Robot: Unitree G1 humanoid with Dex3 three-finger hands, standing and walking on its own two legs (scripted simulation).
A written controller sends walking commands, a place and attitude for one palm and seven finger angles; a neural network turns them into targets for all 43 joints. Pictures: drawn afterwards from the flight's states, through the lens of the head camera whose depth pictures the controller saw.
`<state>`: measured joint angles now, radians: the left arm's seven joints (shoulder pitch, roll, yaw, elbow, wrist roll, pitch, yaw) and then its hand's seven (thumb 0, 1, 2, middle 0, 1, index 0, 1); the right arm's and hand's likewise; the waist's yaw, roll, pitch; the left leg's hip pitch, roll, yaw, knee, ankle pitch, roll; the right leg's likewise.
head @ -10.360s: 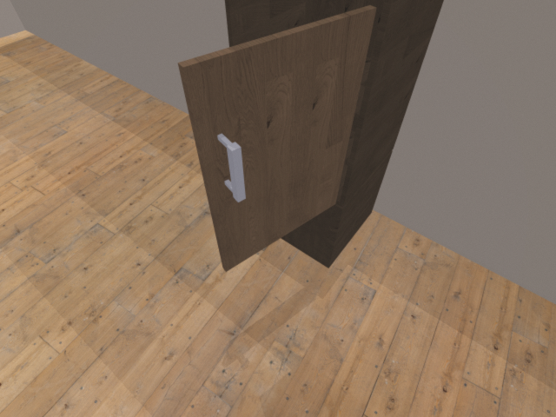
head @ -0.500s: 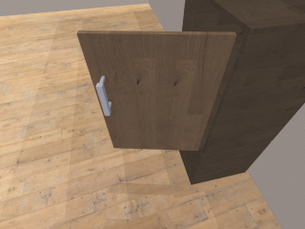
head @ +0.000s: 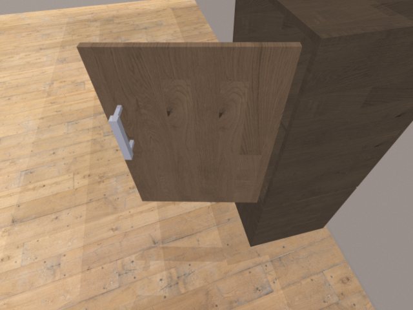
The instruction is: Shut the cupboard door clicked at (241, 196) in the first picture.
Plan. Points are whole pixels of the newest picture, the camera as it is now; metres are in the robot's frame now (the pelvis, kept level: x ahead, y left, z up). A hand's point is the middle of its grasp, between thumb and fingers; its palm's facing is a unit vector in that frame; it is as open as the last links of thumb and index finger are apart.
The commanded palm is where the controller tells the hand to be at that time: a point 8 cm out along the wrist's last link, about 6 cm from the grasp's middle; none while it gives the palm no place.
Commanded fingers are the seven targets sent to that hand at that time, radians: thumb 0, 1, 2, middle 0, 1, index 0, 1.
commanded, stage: look again from close up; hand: left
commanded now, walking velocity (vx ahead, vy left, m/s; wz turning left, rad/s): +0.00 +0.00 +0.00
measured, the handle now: (123, 133) +0.49 +0.24 +0.04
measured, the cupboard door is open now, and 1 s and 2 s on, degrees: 75 75 75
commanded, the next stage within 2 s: raise the hand and make a fist in 0.18 s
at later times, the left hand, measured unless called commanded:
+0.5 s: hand (126, 272) +0.19 +0.17 -0.02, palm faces +0.23 -0.97 -0.06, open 7.1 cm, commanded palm +0.11 +0.21 -0.06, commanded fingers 0.00 0.90 0.90 -0.40 -0.52 -0.40 -0.52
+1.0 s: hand (119, 298) +0.15 +0.17 -0.03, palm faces +0.00 -1.00 -0.03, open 4.7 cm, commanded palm +0.12 +0.23 -0.02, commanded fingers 0.00 0.90 0.90 -0.86 -1.02 -0.86 -1.02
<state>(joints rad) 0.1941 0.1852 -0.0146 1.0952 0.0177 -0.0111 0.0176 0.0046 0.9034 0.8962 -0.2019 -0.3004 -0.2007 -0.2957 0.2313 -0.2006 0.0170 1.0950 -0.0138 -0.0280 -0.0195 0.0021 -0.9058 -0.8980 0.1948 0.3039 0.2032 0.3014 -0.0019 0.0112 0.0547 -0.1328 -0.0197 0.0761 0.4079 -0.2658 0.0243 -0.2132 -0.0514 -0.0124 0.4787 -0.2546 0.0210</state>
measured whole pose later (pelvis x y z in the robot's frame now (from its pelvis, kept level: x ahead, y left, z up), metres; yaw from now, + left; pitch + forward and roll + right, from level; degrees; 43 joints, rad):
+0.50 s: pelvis -0.02 -0.04 -0.03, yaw +3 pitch +6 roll +1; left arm 0.34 0.15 0.15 0.23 -0.20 -0.40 -0.09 0.01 0.91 0.90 -0.26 -0.36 -0.26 -0.36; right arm 0.26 -0.24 -0.04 0.76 0.00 -0.32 -0.04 0.01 -0.90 -0.90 0.20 0.30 0.20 0.30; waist -0.02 0.01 -0.08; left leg -0.48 0.01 0.01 0.76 -0.39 -0.02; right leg -0.53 -0.04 -0.07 0.81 -0.39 -0.03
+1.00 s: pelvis -0.06 -0.02 -0.08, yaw +3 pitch +11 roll -2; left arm 0.39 0.24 0.13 -0.07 -0.26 -0.29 -0.28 0.02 0.90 0.90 -0.69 -0.83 -0.69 -0.83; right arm 0.26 -0.18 0.05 0.53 0.03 -0.24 -0.06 0.01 -0.90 -0.90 0.20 0.30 0.21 0.30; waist 0.00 0.03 -0.10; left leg -0.83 0.03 -0.03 1.14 -0.50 0.00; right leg -0.82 -0.03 -0.10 1.08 -0.45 -0.02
